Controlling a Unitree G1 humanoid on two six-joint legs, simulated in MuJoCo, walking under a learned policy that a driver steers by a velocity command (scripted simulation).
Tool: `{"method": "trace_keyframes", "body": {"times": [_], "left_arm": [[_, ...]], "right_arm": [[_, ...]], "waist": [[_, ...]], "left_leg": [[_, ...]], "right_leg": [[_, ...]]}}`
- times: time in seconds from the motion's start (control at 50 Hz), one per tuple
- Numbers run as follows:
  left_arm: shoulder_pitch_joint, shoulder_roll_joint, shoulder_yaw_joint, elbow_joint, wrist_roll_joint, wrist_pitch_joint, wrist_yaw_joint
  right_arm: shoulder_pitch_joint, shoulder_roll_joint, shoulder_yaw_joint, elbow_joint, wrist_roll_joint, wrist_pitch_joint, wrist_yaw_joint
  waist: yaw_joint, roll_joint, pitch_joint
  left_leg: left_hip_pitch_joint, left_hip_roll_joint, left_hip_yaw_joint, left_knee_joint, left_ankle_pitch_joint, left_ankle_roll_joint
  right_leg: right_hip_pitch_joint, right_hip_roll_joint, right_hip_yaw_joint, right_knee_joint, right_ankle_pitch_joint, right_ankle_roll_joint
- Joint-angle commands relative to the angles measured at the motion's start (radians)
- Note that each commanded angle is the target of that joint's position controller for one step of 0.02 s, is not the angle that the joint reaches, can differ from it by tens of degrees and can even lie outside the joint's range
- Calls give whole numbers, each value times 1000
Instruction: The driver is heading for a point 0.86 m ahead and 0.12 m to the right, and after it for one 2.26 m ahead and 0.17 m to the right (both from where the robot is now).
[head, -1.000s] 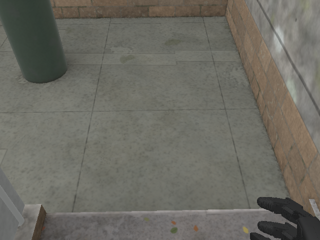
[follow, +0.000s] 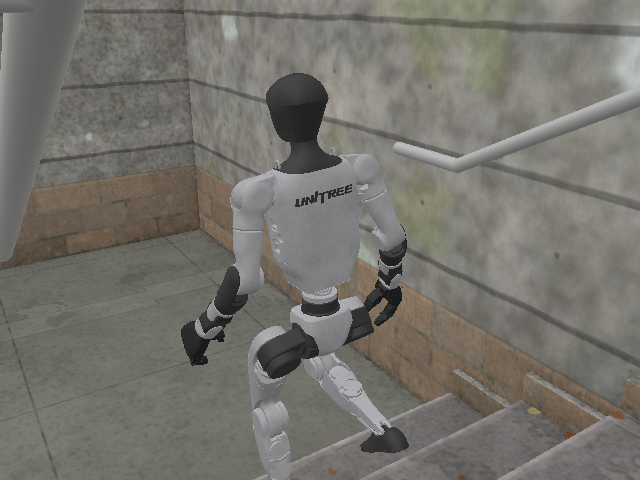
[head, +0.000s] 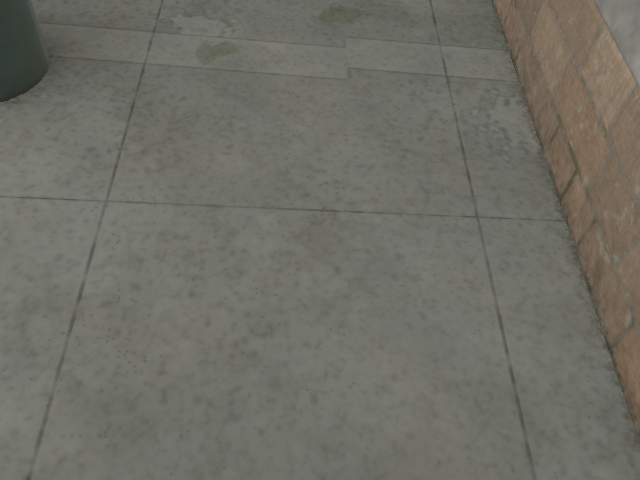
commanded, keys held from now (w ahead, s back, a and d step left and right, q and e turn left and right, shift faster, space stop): q+shift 0.10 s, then e+shift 0.44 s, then w+e+shift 0.28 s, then w+q+shift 0.18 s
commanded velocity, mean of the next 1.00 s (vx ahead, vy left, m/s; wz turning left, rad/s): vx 0.27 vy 0.00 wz -0.25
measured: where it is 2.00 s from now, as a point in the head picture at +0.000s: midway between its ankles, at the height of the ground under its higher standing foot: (370, 237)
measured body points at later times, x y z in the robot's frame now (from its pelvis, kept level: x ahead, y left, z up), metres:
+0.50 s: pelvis +0.07 -0.04 +0.01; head +0.08 -0.02 +0.46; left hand +0.25 +0.21 -0.08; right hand +0.20 -0.28 -0.09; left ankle +0.07 +0.07 -0.72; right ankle +0.09 -0.21 -0.62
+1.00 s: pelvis +0.28 -0.16 -0.02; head +0.28 -0.21 +0.43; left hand +0.30 +0.12 -0.12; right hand +0.41 -0.46 -0.10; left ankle +0.53 -0.03 -0.69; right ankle +0.05 -0.17 -0.72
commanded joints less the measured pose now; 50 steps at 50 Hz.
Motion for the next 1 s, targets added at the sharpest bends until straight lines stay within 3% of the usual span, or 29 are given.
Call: {"method": "trace_keyframes", "body": {"times": [0.02, 0.04, 0.08, 0.12, 0.18, 0.22, 0.26, 0.38, 0.46, 0.54, 0.58, 0.6, 0.62, 0.64, 0.66, 0.68, 0.7, 0.72, 0.74, 0.76, 0.8, 0.82, 0.84, 0.86, 0.88, 0.9, 0.94, 0.96, 1.0], "left_arm": [[-87, 21, -19, -161, 16, 18, 30], [-51, 85, 2, -163, 12, 39, 29], [-90, 35, -2, -189, 38, 60, 25], [-154, -49, -35, -267, 55, 74, 11], [-121, -43, -44, -296, 50, 74, -9], [-70, -57, -51, -272, 30, 76, -20], [-53, -61, -54, -252, 12, 77, -29], [-118, 10, -32, -297, 5, 71, -42], [-93, -1, -41, -300, 7, 69, -59], [-27, 12, -38, -266, -6, 64, -80], [29, 27, -27, -246, -17, 68, -89], [89, 43, -15, -215, -25, 67, -93], [201, 69, 5, -162, -25, 66, -99], [359, 106, 31, -95, -26, 57, -103], [498, 198, 52, -79, -23, 30, -107], [494, 271, 65, -120, -9, -10, -123], [460, 261, 69, -118, 16, -39, -115], [399, 198, 47, -122, 6, -50, -106], [337, 147, 26, -136, -6, -47, -98], [276, 129, 19, -152, -10, -37, -92], [260, 149, 25, -154, 32, -42, -72], [299, 156, 25, -133, 35, -49, -68], [382, 121, 15, -72, 19, -58, -54], [435, 106, 7, -35, 8, -60, -42], [485, 70, -7, 10, -6, -56, -23], [508, 56, -18, 28, -10, -54, -16], [508, 77, -25, 54, -4, -58, -18], [517, 83, -32, 66, 6, -61, -26], [565, 74, -41, 117, -2, -53, -26]], "right_arm": [[17, -202, -15, -121, -1, 16, -44], [12, -163, 10, -143, 4, 15, -56], [-20, -173, 24, -178, 3, 17, -78], [24, -120, 60, -170, 25, 35, -122], [50, -91, 85, -163, 17, 56, -162], [105, -53, 95, -126, 8, 62, -163], [149, -16, 100, -103, 6, 61, -156], [99, -70, 53, -157, -11, 61, -155], [76, -99, 25, -162, 2, 59, -142], [21, -124, 1, -180, 21, 68, -131], [48, -143, -18, -177, 37, 51, -113], [39, -137, -21, -178, 62, 41, -102], [27, -116, -16, -184, 62, 24, -92], [9, -68, -3, -191, 38, 4, -82], [-81, 5, 10, -242, -1, -22, -70], [-206, -31, 4, -343, 21, -84, -64], [-263, -77, -13, -355, 60, -122, -66], [-227, -97, -19, -328, 59, -133, -70], [-167, -87, -19, -287, 33, -126, -74], [-121, -104, -28, -258, 15, -125, -75], [-106, -116, -37, -230, 5, -132, -58], [-128, -115, -39, -231, 6, -134, -51], [-130, -109, -36, -217, 22, -142, -38], [-188, -104, -28, -230, 4, -139, -30], [-262, -40, -5, -251, -15, -139, -17], [-277, -11, 0, -252, -16, -136, -5], [-289, -21, -6, -262, 7, -128, 14], [-312, -45, -13, -273, 10, -127, 23], [-382, -30, -10, -306, 33, -134, 42]], "waist": [[17, 62, -262], [42, 37, -264], [45, 82, -207], [41, 92, -158], [55, 146, -217], [44, 157, -226], [11, 128, -163], [-22, 144, -25], [-6, 164, -50], [1, 206, -91], [1, 241, -129], [20, 241, -136], [72, 200, -141], [142, 69, -148], [179, -152, -59], [200, -191, -46], [184, -122, 26], [132, -83, 68], [79, -16, 62], [37, -26, 57], [10, -33, 29], [15, -26, 15], [30, -54, 8], [63, -35, 30], [104, -54, 15], [120, -55, -2], [122, -104, -7], [140, -83, 10], [174, -83, 72]], "left_leg": [[458, 503, -702, -172, 579, 294], [367, 402, -592, -159, 382, 206], [237, 293, -505, -124, 469, 144], [180, 198, -426, -112, 414, 122], [228, 199, -351, -98, 502, 92], [284, 232, -341, -98, 527, 100], [294, 253, -345, -117, 461, 114], [370, 323, -401, -156, 325, 195], [334, 327, -308, -177, 421, 225], [251, 289, -165, -171, 387, 165], [216, 313, -156, -204, -54, 119], [170, 330, -166, -198, -301, 100], [54, 314, -140, -125, -436, 77], [-128, 243, -36, 126, -423, 27], [-556, 131, 44, 640, -443, -73], [-852, 30, -89, 684, -403, -67], [-913, 72, -171, 690, -331, -58], [-876, 111, -177, 651, -248, -65], [-738, 150, -166, 585, -148, -83], [-629, 166, -141, 531, -55, -106], [-404, 140, -79, 533, 175, -136], [-359, 124, -81, 466, 285, -136], [-424, 148, -116, 381, 375, -127], [-387, 123, -67, 223, 473, -121], [-319, 102, -49, 124, 604, -120], [-260, 88, -38, 72, 673, -109], [-192, 72, -33, 28, 726, -78], [-188, 69, -15, 20, 713, -68], [-286, 83, -2, -11, 645, -49]], "right_leg": [[-432, 51, 112, 13, 185, -50], [-375, 71, 116, -118, 355, -59], [-356, 112, 59, -71, 448, -38], [-321, 155, 7, -268, 614, 6], [-222, 140, -15, -404, 709, 45], [-185, 120, 22, -396, 664, 50], [-163, 133, 135, -456, 602, 26], [-227, 171, 193, -596, 436, 1], [-76, 99, 59, -792, 400, -11], [204, 101, -93, -1108, 370, -58], [321, 95, -109, -1250, 339, -104], [404, 104, -136, -1370, 348, -136], [578, 132, -169, -1463, 347, -166], [809, 136, -101, -1517, 299, -201], [979, -83, 400, -1570, 89, -312], [1036, -252, 921, -1865, -18, -482], [982, -293, 1001, -1918, -91, -530], [901, -249, 862, -1855, -17, -488], [769, -173, 717, -1821, 40, -439], [652, -111, 608, -1808, 95, -414], [459, -41, 464, -1794, 368, -387], [433, -5, 413, -1788, 449, -369], [550, -11, 367, -1735, 531, -341], [518, 16, 284, -1736, 589, -318], [497, 35, 246, -1696, 540, -306], [499, 38, 230, -1685, 546, -290], [493, 25, 216, -1650, 547, -269], [502, 19, 212, -1646, 566, -255], [597, -4, 216, -1591, 641, -233]]}}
